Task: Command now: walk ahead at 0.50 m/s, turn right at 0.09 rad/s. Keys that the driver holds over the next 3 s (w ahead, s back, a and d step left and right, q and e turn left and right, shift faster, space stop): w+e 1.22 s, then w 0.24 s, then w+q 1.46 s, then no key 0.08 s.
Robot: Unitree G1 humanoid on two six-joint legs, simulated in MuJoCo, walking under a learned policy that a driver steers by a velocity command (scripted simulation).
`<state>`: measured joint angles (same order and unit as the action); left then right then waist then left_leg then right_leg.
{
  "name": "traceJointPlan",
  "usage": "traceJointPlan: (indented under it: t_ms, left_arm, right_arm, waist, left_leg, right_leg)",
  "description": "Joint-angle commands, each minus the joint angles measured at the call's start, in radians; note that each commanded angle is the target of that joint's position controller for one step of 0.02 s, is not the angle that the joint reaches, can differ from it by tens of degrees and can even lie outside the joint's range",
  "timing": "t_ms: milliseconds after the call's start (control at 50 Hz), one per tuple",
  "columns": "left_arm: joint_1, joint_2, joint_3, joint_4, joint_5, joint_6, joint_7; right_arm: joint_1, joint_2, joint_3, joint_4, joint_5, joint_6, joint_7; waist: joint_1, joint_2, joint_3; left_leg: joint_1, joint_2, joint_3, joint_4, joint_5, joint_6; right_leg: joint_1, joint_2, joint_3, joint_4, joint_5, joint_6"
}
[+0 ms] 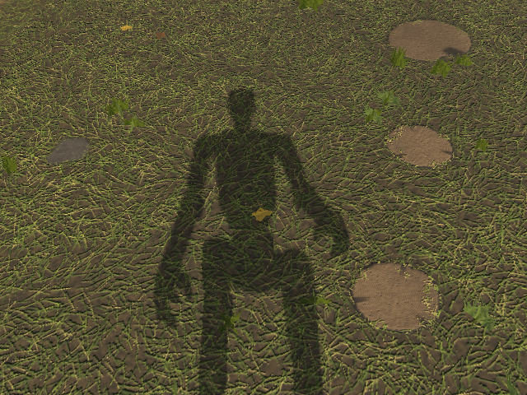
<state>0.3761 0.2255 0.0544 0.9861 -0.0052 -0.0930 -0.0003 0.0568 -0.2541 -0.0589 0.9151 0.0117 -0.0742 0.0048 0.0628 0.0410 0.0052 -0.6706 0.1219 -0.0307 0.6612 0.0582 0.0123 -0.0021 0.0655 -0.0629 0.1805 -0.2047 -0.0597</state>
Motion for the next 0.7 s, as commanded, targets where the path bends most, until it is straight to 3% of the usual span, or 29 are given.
traceJointPlan:
  t_ms: [20,80,120,140,160,180,200,220,240,260,280,320,360,420,500,560,600,660,680,700]
  left_arm:
    - [0.056,0.156,0.033,-0.014,-0.010,-0.001,0.008]
    - [0.060,0.172,0.043,-0.004,-0.016,0.015,0.017]
    - [0.028,0.190,0.051,-0.014,-0.017,0.024,0.020]
    - [0.005,0.184,0.048,-0.022,-0.016,0.027,0.020]
    - [-0.006,0.149,0.034,-0.038,-0.006,0.028,0.018]
    - [0.077,0.052,0.008,-0.065,0.004,0.019,0.014]
    - [0.121,0.021,-0.004,-0.057,-0.018,0.002,0.012]
    - [0.051,0.131,0.025,-0.068,-0.044,-0.007,0.013]
    - [-0.019,0.149,0.032,-0.089,-0.049,-0.007,0.017]
    - [-0.052,0.138,0.035,-0.095,-0.041,-0.002,0.022]
    - [-0.049,0.125,0.045,-0.093,-0.032,0.010,0.025]
    - [-0.020,0.075,0.044,-0.095,-0.032,0.039,0.021]
    - [-0.049,0.067,0.047,-0.119,-0.029,0.057,0.022]
    - [-0.119,0.074,0.050,-0.153,-0.019,0.060,0.014]
    - [-0.252,0.055,0.036,-0.199,-0.015,0.051,-0.014]
    - [-0.352,0.049,0.025,-0.248,-0.015,0.051,-0.034]
    - [-0.387,0.057,0.024,-0.279,-0.017,0.053,-0.047]
    - [-0.324,0.107,0.047,-0.298,-0.019,0.059,-0.058]
    - [-0.220,0.143,0.067,-0.278,-0.023,0.060,-0.057]
    - [-0.052,0.204,0.102,-0.234,-0.026,0.061,-0.045]
  right_arm:
    - [-0.141,-0.044,-0.001,-0.087,0.005,-0.018,0.012]
    - [-0.162,-0.069,-0.006,-0.112,0.008,-0.035,0.028]
    - [-0.089,-0.106,-0.021,-0.098,0.009,-0.046,0.029]
    - [0.022,-0.136,-0.039,-0.067,0.008,-0.049,0.025]
    - [0.205,-0.190,-0.063,-0.020,-0.001,-0.050,0.016]
    - [0.356,-0.287,-0.087,0.003,-0.022,-0.047,0.006]
    - [0.376,-0.250,-0.074,0.013,-0.016,-0.040,0.010]
    - [0.304,-0.169,-0.050,-0.001,-0.008,-0.040,0.009]
    - [0.224,-0.124,-0.037,-0.018,-0.007,-0.039,0.006]
    - [0.156,-0.094,-0.028,-0.021,-0.011,-0.042,0.008]
    - [0.115,-0.068,-0.021,-0.021,-0.018,-0.046,0.009]
    - [0.093,-0.064,-0.023,-0.010,-0.026,-0.049,0.008]
    - [0.103,-0.091,-0.032,0.002,-0.026,-0.055,0.000]
    - [0.131,-0.117,-0.040,0.013,-0.030,-0.052,-0.016]
    - [0.168,-0.145,-0.046,0.013,-0.022,-0.039,-0.029]
    - [0.229,-0.166,-0.053,0.024,-0.011,-0.022,-0.032]
    - [0.251,-0.177,-0.059,0.028,-0.001,-0.006,-0.031]
    - [0.220,-0.218,-0.071,0.011,0.011,0.014,-0.033]
    - [0.203,-0.228,-0.073,0.004,0.015,0.022,-0.034]
    - [0.189,-0.221,-0.067,-0.004,0.017,0.025,-0.034]
  waist:
    - [0.010,-0.092,0.089]
    - [-0.012,-0.104,0.090]
    - [-0.063,-0.129,0.043]
    - [-0.124,-0.129,-0.023]
    - [-0.197,-0.108,-0.155]
    - [-0.191,0.082,-0.328]
    - [-0.177,0.258,-0.431]
    - [-0.175,0.161,-0.290]
    - [-0.156,0.108,-0.173]
    - [-0.125,0.048,-0.093]
    - [-0.092,0.062,-0.052]
    - [-0.056,0.076,-0.019]
    - [-0.046,0.048,0.010]
    - [-0.055,0.017,0.035]
    - [-0.096,-0.005,0.065]
    - [-0.133,-0.018,0.099]
    - [-0.135,-0.007,0.106]
    - [-0.068,0.045,0.030]
    - [-0.004,0.050,-0.029]
    - [0.084,0.024,-0.117]
  left_leg:
    - [0.003,-0.032,0.022,-0.093,0.031,0.002]
    - [0.021,-0.045,-0.001,-0.162,-0.043,0.022]
    - [0.163,-0.078,0.019,-0.182,-0.105,0.038]
    - [0.327,-0.106,0.044,-0.202,-0.112,0.057]
    - [0.612,-0.053,0.000,-0.155,-0.096,0.096]
    - [1.016,0.203,-0.337,-0.158,-0.168,0.208]
    - [1.112,0.318,-0.674,-0.317,-0.310,0.285]
    - [0.992,0.280,-0.577,-0.350,-0.395,0.235]
    - [0.847,0.253,-0.429,-0.371,-0.386,0.192]
    - [0.695,0.215,-0.322,-0.414,-0.330,0.171]
    - [0.597,0.180,-0.232,-0.452,-0.284,0.153]
    - [0.497,0.155,-0.122,-0.506,-0.228,0.152]
    - [0.477,0.156,-0.045,-0.537,-0.157,0.167]
    - [0.515,0.150,0.048,-0.551,-0.081,0.167]
    - [0.563,0.136,0.160,-0.556,-0.035,0.147]
    - [0.667,0.164,0.199,-0.529,-0.002,0.142]
    - [0.740,0.184,0.220,-0.483,0.073,0.132]
    - [0.785,0.189,0.264,-0.294,0.518,0.100]
    - [0.768,0.173,0.281,-0.138,0.638,0.086]
    - [0.664,0.131,0.302,0.088,0.580,0.048]
  right_leg:
    - [-0.031,-0.277,0.136,-0.056,0.234,-0.137]
    - [0.049,-0.319,0.179,0.016,0.283,-0.126]
    - [0.052,-0.322,0.197,0.096,0.411,-0.108]
    - [0.024,-0.283,0.175,0.215,0.536,-0.086]
    - [-0.103,-0.221,0.139,0.437,0.484,-0.053]
    - [-0.458,-0.085,0.066,0.818,0.121,0.017]
    - [-0.650,-0.013,0.150,1.043,-0.391,0.035]
    - [-0.735,-0.077,0.208,1.137,-0.356,0.023]
    - [-0.757,-0.129,0.176,1.135,-0.268,0.011]
    - [-0.714,-0.168,0.163,1.087,-0.188,0.010]
    - [-0.660,-0.200,0.169,1.036,-0.134,0.008]
    - [-0.592,-0.223,0.163,1.001,-0.088,0.007]
    - [-0.630,-0.230,0.163,0.966,-0.026,0.014]
    - [-0.701,-0.225,0.172,0.837,0.116,0.030]
    - [-0.685,-0.206,0.094,0.622,0.253,0.031]
    - [-0.718,-0.193,0.049,0.527,0.227,0.017]
    - [-0.724,-0.178,0.022,0.489,0.158,-0.002]
    - [-0.558,-0.091,-0.058,0.474,0.011,-0.055]
    - [-0.420,-0.044,-0.082,0.451,-0.007,-0.083]
    - [-0.165,-0.001,-0.072,0.376,0.064,-0.123]
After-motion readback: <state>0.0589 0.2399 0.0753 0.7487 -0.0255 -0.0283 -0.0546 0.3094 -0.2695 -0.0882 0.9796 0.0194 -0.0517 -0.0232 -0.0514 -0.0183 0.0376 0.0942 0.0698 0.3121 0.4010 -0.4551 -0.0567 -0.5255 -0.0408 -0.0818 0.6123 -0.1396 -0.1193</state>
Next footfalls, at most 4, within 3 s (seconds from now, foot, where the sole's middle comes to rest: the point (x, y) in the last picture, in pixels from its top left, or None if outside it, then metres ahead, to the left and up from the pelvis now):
0.16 left None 0.29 0.15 -0.78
0.70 right None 0.51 -0.16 -0.78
1.20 left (340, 273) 0.86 -0.12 -0.78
1.68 right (467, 278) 0.86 -0.49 -0.78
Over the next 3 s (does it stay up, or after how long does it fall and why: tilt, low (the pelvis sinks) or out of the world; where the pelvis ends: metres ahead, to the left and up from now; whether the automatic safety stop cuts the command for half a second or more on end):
stays up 1.47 -0.57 0.00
